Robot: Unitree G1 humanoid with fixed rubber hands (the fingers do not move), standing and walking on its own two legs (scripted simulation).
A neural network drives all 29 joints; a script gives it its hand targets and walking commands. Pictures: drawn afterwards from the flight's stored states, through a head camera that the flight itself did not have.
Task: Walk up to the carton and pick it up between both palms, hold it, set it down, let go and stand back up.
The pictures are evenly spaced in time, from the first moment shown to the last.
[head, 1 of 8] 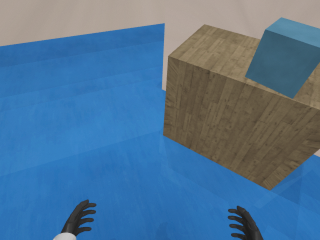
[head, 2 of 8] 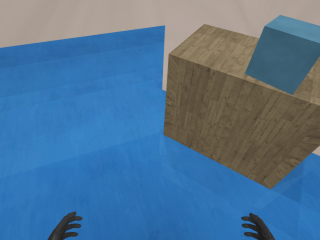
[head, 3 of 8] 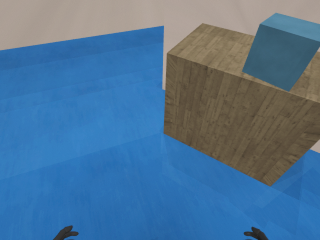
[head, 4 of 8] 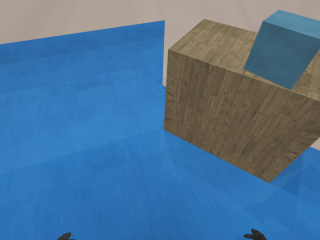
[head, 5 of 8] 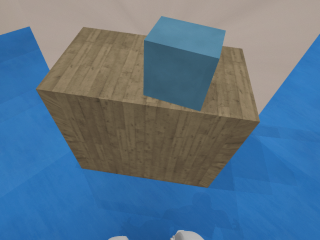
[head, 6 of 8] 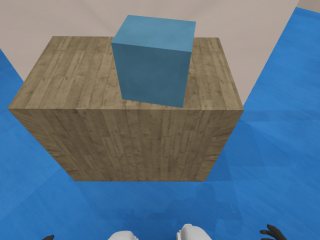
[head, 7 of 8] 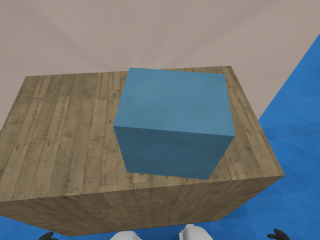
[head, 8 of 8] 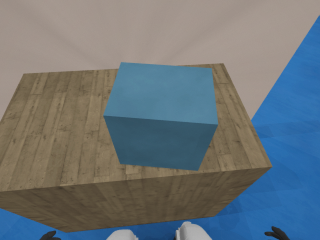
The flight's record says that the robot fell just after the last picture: no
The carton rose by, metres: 0.00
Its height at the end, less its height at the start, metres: +0.00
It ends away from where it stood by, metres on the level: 0.00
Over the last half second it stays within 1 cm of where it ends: yes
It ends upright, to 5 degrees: yes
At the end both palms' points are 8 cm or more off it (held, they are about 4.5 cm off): yes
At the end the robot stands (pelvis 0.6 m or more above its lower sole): yes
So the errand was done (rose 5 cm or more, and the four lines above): no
